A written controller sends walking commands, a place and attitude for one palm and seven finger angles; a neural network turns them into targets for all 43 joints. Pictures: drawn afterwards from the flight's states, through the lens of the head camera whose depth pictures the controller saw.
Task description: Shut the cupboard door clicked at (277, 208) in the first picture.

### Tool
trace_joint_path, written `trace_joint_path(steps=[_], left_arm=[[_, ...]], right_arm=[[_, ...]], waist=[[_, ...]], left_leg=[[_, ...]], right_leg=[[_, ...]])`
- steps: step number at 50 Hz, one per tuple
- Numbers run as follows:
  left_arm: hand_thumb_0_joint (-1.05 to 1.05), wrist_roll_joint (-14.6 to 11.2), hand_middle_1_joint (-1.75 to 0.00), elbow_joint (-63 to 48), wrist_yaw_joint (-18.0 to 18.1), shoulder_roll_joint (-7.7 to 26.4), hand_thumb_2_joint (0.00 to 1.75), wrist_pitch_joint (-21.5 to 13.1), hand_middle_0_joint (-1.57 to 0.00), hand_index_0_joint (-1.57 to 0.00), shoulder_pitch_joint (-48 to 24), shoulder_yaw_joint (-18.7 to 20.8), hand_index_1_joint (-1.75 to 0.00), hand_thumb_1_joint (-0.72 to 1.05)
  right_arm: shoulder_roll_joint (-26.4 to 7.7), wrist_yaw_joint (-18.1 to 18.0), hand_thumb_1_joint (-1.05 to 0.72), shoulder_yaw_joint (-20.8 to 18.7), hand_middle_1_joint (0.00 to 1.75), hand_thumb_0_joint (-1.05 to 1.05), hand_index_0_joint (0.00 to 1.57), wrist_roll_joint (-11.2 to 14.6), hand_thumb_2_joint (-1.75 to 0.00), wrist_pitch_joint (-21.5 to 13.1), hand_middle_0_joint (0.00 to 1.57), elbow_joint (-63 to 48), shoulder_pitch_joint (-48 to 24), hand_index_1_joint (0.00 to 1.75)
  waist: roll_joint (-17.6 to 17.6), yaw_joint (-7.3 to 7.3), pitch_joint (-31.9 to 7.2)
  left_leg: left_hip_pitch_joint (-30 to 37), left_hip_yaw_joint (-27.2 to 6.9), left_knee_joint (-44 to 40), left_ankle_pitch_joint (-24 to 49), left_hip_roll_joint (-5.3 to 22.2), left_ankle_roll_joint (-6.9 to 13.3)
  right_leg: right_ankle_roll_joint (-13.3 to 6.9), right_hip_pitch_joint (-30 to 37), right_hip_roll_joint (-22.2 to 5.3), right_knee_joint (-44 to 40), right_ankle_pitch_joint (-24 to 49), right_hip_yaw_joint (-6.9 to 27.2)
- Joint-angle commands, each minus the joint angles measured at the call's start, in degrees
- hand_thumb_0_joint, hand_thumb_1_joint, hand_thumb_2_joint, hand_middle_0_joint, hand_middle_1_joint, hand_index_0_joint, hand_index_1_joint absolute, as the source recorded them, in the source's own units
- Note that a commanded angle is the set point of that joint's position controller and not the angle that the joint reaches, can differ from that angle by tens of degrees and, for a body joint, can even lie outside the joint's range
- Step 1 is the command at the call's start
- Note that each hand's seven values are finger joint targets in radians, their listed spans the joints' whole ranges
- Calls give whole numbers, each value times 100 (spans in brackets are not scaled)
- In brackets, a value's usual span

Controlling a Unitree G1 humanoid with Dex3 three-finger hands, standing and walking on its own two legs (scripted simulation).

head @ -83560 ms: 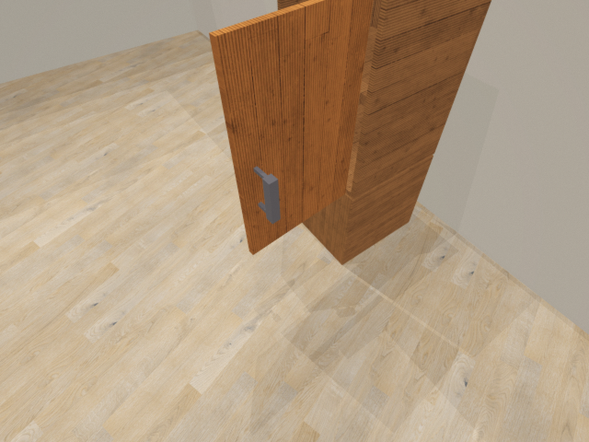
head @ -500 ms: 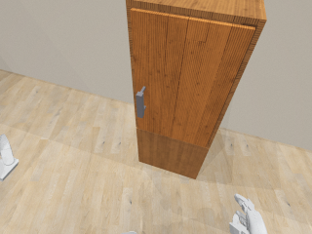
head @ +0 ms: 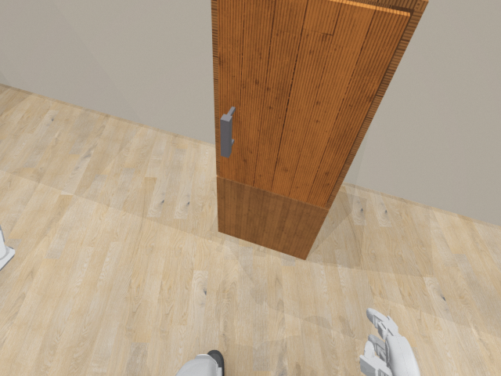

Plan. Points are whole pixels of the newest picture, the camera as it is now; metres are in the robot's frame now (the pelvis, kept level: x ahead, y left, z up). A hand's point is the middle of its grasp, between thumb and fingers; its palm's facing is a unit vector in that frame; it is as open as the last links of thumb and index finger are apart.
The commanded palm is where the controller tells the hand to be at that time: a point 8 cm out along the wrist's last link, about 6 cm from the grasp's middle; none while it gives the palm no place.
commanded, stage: step back with the hand held close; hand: left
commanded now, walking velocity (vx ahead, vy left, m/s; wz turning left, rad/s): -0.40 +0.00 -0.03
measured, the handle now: (229, 132) +0.72 +0.12 -0.09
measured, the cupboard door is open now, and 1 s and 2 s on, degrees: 0 0 0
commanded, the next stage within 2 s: stop stepping back and stand still in 0.04 s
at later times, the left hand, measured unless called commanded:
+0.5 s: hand out of the picture +0.15 +0.30 +0.19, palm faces +0.39 -0.83 -0.39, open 7.5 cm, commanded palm +0.09 +0.34 +0.20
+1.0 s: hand out of the picture +0.17 +0.32 +0.18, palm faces +0.30 -0.82 -0.49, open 7.4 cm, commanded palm +0.11 +0.36 +0.20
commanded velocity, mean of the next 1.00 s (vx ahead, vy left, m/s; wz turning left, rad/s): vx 0.00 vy -0.08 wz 0.00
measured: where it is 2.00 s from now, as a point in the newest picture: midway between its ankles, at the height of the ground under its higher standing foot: outside the picture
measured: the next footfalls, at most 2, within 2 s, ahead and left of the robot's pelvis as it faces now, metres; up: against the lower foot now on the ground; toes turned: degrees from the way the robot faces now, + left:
right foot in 0.52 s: -0.07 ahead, -0.03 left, +0.00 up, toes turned -4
left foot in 0.68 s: +0.04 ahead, +0.15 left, +0.00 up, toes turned -2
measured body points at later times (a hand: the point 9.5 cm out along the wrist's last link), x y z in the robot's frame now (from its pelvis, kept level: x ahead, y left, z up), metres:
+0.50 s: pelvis -0.06 +0.04 +0.02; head -0.05 +0.08 +0.47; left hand +0.13 +0.35 +0.21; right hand +0.07 -0.19 -0.05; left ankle +0.08 +0.10 -0.71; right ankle -0.11 -0.04 -0.70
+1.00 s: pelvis -0.06 +0.07 +0.02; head -0.05 +0.09 +0.47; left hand +0.14 +0.36 +0.21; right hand +0.07 -0.15 -0.06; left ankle +0.00 +0.15 -0.72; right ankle -0.10 -0.02 -0.72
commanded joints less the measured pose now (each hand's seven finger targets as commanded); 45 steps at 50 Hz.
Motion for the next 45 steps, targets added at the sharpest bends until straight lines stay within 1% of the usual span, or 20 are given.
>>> trace_joint_path(steps=[1, 5, 8, 10, 11, 14, 16, 17, 18, 23, 25, 26, 27, 28, 29, 33, 35, 37, 40, 45], left_arm=[[0, 5, -30, -1198, 65, 1144, 90, -268, -20, -20, -909, 273, -30, 90], [0, -113, -30, -964, -22, 1146, 90, -147, -20, -20, -399, 487, -30, 90], [0, -93, -30, -925, 24, 1334, 90, -165, -20, -20, 2, 674, -30, 90], [0, -39, -30, -872, 93, 1237, 90, -45, -20, -20, -52, 523, -30, 90], [0, -18, -30, -846, 121, 1158, 90, 41, -20, -20, -236, 431, -30, 90], [0, 22, -30, -611, 115, 905, 90, 194, -20, -20, -1020, 153, -30, 90], [0, 42, -30, -714, 132, 921, 90, 94, -20, -20, -1019, 295, -30, 90], [0, 57, -30, -868, 112, 1098, 90, 113, -20, -20, -1060, 416, -30, 90], [0, 23, -30, -1112, 69, 948, 90, 145, -20, -20, -953, 303, -30, 90], [0, -61, -30, -1742, 16, 929, 90, 421, -20, -20, 324, 248, -30, 90], [0, -10, -30, -1689, 54, 1152, 90, 538, -20, -20, 380, 455, -30, 90], [0, -44, -30, -1663, 88, 1272, 90, 556, -20, -20, 93, 601, -30, 90], [0, -111, -30, -1223, 138, 1334, 90, 538, -20, -20, -62, 813, -30, 90], [0, -117, -30, -747, 166, 909, 90, 679, -20, -20, -102, 404, -30, 90], [0, -75, -30, -623, 200, 779, 90, 736, -20, -20, -336, 244, -30, 90], [0, 117, -30, -447, 261, 908, 90, 623, -20, -20, -1038, 129, -30, 90], [0, 79, -30, -758, 201, 924, 90, 480, -20, -20, -922, 125, -30, 90], [0, 105, -30, -1231, 131, 975, 90, 387, -20, -20, -1095, 160, -30, 90], [0, 133, -30, -1422, 138, 819, 90, 338, -20, -20, -671, 94, -30, 90], [0, 75, -30, -1040, 151, 781, 90, 459, -20, -20, 168, 248, -30, 90]], right_arm=[[-800, -192, -90, -447, 30, 0, 20, 155, -90, -268, 20, -689, -306, 30], [-775, -174, -90, -368, 30, 0, 20, 81, -90, -73, 20, -926, -628, 30], [-657, -161, -90, -335, 30, 0, 20, 31, -90, 44, 20, -932, -438, 30], [-699, -159, -90, -339, 30, 0, 20, 19, -90, 75, 20, -846, -184, 30], [-708, -164, -90, -310, 30, 0, 20, 21, -90, 93, 20, -822, -115, 30], [-938, -299, -90, -234, 30, 0, 20, 91, -90, -87, 20, -855, -137, 30], [-1056, -316, -90, -275, 30, 0, 20, 134, -90, -272, 20, -896, -179, 30], [-1040, -300, -90, -285, 30, 0, 20, 76, -90, -312, 20, -910, -255, 30], [-902, -217, -90, -275, 30, 0, 20, 42, -90, -320, 20, -917, -171, 30], [-717, 19, -90, -281, 30, 0, 20, 31, -90, -246, 20, -1073, -104, 30], [-706, 39, -90, -290, 30, 0, 20, -21, -90, -46, 20, -937, 43, 30], [-759, 23, -90, -291, 30, 0, 20, -69, -90, 47, 20, -834, 39, 30], [-780, 12, -90, -243, 30, 0, 20, -155, -90, 101, 20, -744, 47, 30], [-647, -32, -90, -264, 30, 0, 20, 13, -90, 128, 20, -702, 88, 30], [-771, -82, -90, -304, 30, 0, 20, 89, -90, 162, 20, -770, 31, 30], [-873, -235, -90, -172, 30, 0, 20, 85, -90, 78, 20, -685, -169, 30], [-863, -254, -90, -161, 30, 0, 20, 128, -90, -68, 20, -806, -215, 30], [-790, -235, -90, -98, 30, 0, 20, 15, -90, -203, 20, -793, -251, 30], [-718, -132, -90, -150, 30, 0, 20, -32, -90, -339, 20, -820, -148, 30], [-755, -98, -90, -181, 30, 0, 20, 6, -90, -212, 20, -908, -44, 30]], waist=[[-378, -276, -1663], [756, -240, -544], [113, -226, -223], [-597, -273, -41], [-702, -318, 83], [718, -348, 628], [1787, -221, 36], [1961, -156, -39], [1717, -103, -345], [1085, -96, -1136], [63, -199, -858], [-288, -219, -654], [-284, -247, -605], [-1043, -269, -403], [-1078, -318, 19], [372, -317, 596], [1012, -247, 315], [1536, -240, 301], [843, -141, -204], [1083, -187, -526]], left_leg=[[3493, -146, 143, 1209, 261, -189], [2077, -608, -951, -1978, 438, -232], [2469, -191, 563, -2014, -183, -580], [2715, -289, 1878, -1682, -380, -552], [2529, -401, 1922, -1636, -348, -487], [1554, -1334, -935, -2252, 187, -217], [709, -2673, -2957, -5275, 933, -205], [666, -2912, -3226, -5438, 1043, -385], [972, -2576, -3152, -4867, 960, -630], [1495, -658, -1903, -2876, 140, -727], [1796, -40, 108, -2097, -322, -513], [2021, -177, 1323, -1751, -363, -474], [1996, -298, 1659, -1583, -255, -446], [1664, -694, 1942, -1873, -305, -430], [1475, -749, 1959, -1937, -201, -359], [1793, -729, -226, -1779, -7, -97], [1834, -1737, -1339, -2699, 606, 73], [1549, -3032, -2617, -3956, 1052, -58], [2134, -2304, -2442, -2850, 1017, -124], [2027, -1276, -2053, -2047, 723, -323]], right_leg=[[308, -1035, -731, -513, 3513, 253], [-99, -1304, -400, -786, -176, 160], [-625, -2573, -1085, -1664, -1569, 722], [-897, -3264, -1637, -1956, -1557, 1115], [-853, -3133, -1617, -1785, -1244, 942], [-36, -1782, -351, -467, -394, -83], [94, -284, 346, 1040, -568, -259], [73, -267, 407, 1427, -545, -189], [10, -187, 433, 1590, -568, -273], [-200, 894, 198, -601, -56, -610], [-620, -113, -953, -1625, -147, 424], [-992, -1187, -1715, -2015, -727, 1200], [-1186, -1486, -2058, -2071, -609, 1283], [-1185, -1483, -1959, -1957, -1477, 1427], [-1108, -1707, -1898, -1961, -1758, 1489], [-505, -1344, -1065, -882, -462, 491], [-118, -958, -455, -184, 33, -1], [33, -810, -148, 804, 5, -93], [8, -577, -218, 626, 250, -39], [32, 139, -135, -342, 763, -384]])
